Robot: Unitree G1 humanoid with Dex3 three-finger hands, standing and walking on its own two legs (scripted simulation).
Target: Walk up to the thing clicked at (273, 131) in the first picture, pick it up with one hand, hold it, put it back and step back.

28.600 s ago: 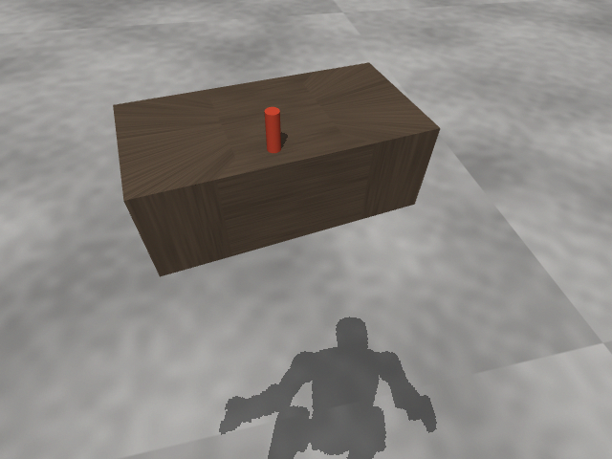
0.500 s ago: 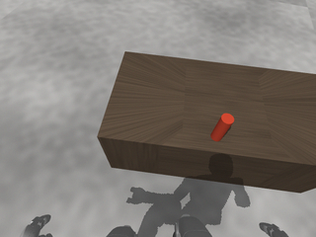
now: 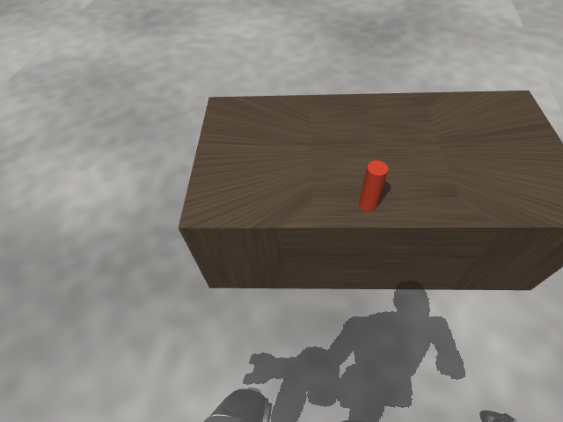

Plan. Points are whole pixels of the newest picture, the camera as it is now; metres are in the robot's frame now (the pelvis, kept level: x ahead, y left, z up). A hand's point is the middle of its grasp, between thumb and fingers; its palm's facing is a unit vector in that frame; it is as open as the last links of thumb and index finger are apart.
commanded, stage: step back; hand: right
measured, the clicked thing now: (372, 187) +0.70 -0.22 -0.27
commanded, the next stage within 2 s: none
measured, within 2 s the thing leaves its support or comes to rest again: neither
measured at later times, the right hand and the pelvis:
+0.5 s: hand out of the picture -0.03 -0.25 -0.14, palm faces -0.03 +0.91 -0.42, open 7.4 cm; pelvis -0.16 +0.02 -0.01, yaw -2 degrees
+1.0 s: hand out of the picture -0.21 -0.23 -0.14, palm faces -0.08 +0.91 -0.41, open 7.4 cm; pelvis -0.31 +0.03 +0.00, yaw +1 degrees
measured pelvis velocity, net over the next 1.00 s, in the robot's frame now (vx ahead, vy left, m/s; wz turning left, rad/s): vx -0.31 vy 0.03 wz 0.02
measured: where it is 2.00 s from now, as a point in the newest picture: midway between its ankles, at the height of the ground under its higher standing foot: outside the picture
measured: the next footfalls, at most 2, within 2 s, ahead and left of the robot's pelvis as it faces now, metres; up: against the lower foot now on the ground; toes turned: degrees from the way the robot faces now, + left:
left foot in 0.16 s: -0.03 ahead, +0.14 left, +0.00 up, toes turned +1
right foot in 0.52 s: -0.17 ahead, -0.11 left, +0.00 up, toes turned -1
